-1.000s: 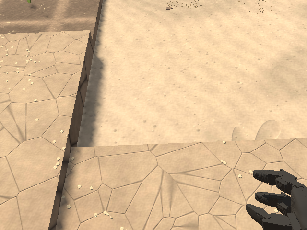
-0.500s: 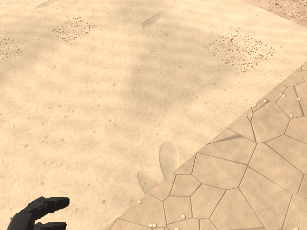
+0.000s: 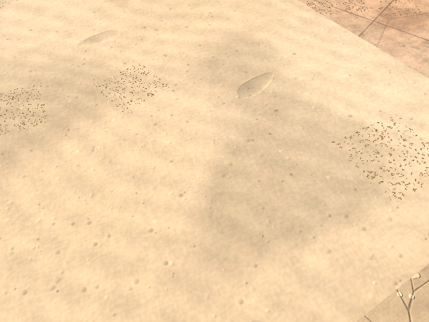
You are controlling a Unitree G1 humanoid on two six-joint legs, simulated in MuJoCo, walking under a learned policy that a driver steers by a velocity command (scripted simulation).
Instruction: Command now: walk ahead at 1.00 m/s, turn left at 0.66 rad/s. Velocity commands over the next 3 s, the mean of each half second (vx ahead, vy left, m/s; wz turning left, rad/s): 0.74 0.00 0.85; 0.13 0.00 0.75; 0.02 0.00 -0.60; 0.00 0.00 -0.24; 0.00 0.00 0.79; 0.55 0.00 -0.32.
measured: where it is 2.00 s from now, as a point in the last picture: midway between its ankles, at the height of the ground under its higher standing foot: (209, 300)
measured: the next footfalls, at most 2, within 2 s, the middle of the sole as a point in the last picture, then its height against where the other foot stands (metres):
left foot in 0.12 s outside the picture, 0.08 m lower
right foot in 0.46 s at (242, 275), level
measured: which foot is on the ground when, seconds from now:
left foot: up 0.00-0.10, down 0.12-0.46, up 0.48-0.78, down 0.80-1.00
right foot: down 0.00-0.12, up 0.14-0.44, down 0.46-0.80, up 0.82-1.00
